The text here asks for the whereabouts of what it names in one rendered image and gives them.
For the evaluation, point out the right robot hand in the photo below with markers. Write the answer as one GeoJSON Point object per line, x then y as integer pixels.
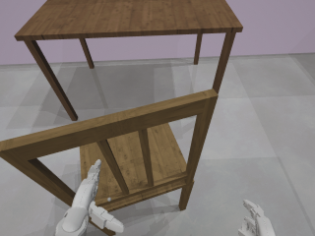
{"type": "Point", "coordinates": [262, 226]}

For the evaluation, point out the left robot forearm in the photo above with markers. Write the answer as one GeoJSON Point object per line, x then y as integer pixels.
{"type": "Point", "coordinates": [74, 222]}

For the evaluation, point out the chair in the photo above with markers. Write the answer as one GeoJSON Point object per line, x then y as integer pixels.
{"type": "Point", "coordinates": [140, 157]}

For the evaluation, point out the table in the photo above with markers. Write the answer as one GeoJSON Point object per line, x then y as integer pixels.
{"type": "Point", "coordinates": [81, 19]}

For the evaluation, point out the left robot hand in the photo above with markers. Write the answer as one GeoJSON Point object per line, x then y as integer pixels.
{"type": "Point", "coordinates": [85, 196]}

